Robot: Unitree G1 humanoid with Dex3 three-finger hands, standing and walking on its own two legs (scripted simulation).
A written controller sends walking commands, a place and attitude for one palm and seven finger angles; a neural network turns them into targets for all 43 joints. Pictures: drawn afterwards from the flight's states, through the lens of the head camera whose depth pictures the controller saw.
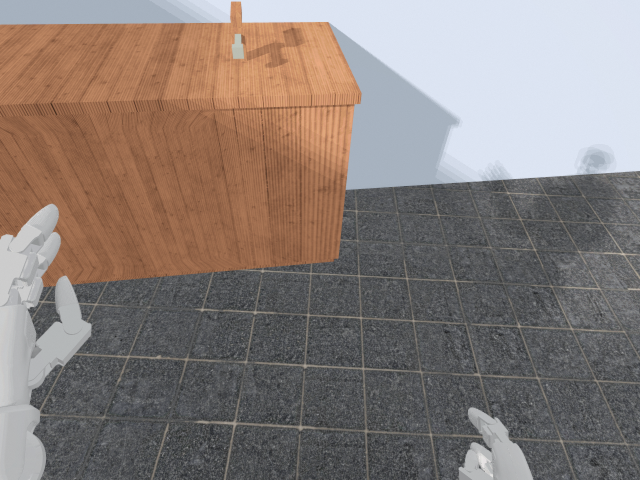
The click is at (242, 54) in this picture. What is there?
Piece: tap's lever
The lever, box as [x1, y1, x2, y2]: [232, 44, 243, 58]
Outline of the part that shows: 232,44 233,58 243,58 242,44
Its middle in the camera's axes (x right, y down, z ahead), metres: -0.22 -0.48 +1.00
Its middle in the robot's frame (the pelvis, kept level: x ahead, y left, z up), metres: +1.07 +0.29 +0.08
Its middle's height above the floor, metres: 0.86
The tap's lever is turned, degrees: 0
